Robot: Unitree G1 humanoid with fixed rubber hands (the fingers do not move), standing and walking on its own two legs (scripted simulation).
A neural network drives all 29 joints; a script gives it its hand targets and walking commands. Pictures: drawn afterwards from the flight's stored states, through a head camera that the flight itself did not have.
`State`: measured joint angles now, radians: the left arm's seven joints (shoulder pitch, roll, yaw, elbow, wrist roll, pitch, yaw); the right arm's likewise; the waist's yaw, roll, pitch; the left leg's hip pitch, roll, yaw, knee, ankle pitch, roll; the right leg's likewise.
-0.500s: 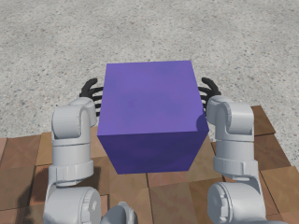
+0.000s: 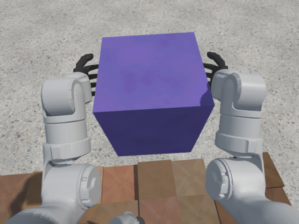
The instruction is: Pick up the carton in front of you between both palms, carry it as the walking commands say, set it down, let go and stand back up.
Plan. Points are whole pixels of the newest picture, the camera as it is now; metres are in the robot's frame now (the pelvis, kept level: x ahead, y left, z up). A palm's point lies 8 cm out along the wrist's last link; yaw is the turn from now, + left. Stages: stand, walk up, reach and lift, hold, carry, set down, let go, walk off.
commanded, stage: carry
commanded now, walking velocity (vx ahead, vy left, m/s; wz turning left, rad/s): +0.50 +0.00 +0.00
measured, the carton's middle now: (151, 101) +0.41 +0.02 +0.10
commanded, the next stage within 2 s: none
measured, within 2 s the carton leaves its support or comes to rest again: neither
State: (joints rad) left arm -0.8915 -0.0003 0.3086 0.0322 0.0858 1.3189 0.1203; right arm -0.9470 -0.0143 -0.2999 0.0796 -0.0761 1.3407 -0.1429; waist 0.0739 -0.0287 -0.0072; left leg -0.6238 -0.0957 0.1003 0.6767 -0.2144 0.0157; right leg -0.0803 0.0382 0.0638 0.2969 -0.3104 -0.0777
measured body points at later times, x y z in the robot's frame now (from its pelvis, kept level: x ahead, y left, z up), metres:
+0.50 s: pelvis +0.23 -0.02 -0.01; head +0.25 -0.01 +0.44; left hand +0.61 +0.11 +0.10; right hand +0.60 -0.19 +0.10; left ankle +0.16 +0.03 -0.75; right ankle +0.35 -0.16 -0.70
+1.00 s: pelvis +0.49 -0.07 -0.01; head +0.52 -0.08 +0.44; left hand +0.85 +0.11 +0.11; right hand +0.88 -0.19 +0.10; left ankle +0.60 +0.08 -0.70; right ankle +0.42 -0.12 -0.75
